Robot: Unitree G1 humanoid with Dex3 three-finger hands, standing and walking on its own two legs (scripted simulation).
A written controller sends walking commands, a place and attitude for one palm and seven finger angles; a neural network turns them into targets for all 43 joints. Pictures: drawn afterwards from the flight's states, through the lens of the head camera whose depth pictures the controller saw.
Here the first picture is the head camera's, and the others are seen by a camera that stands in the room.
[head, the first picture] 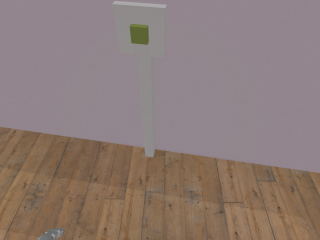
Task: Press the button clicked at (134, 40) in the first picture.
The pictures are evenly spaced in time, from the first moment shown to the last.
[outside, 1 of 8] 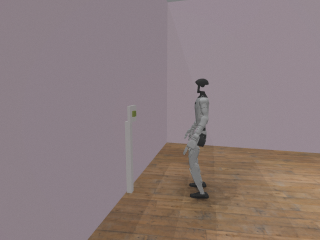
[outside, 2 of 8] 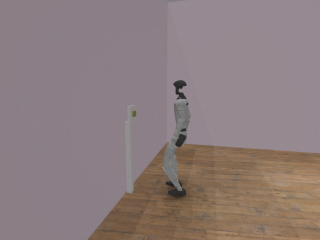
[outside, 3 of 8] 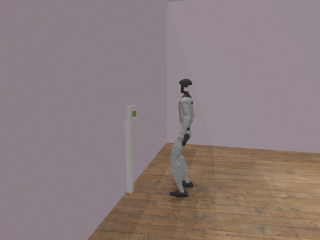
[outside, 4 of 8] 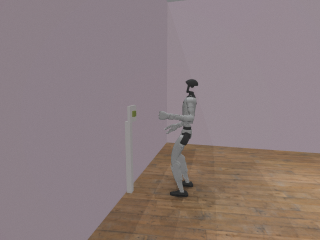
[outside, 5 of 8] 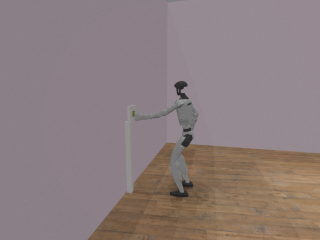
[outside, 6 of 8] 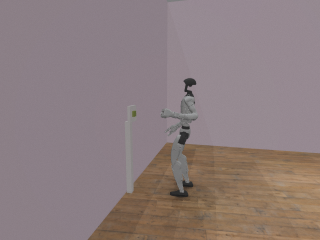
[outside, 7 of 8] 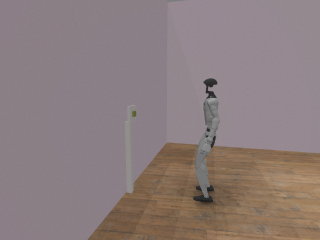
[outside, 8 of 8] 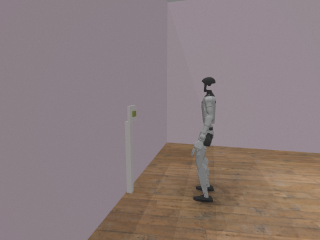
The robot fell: no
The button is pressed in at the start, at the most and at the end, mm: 0 14 0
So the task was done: yes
